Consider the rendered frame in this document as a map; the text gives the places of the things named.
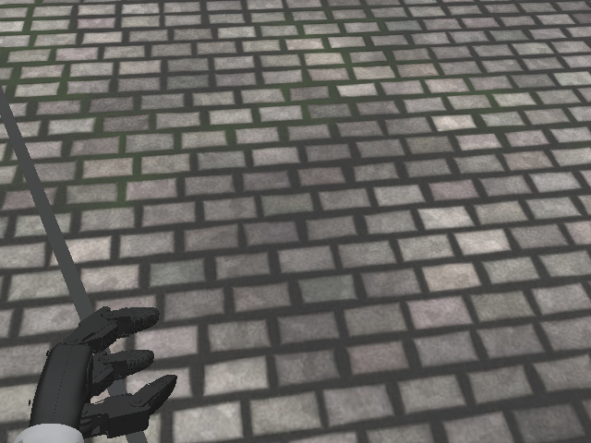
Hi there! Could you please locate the robot left hand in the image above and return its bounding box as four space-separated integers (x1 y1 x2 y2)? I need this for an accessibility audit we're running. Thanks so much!
29 306 177 439

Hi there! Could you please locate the robot left forearm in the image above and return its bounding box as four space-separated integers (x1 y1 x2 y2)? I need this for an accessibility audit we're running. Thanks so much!
14 424 84 443

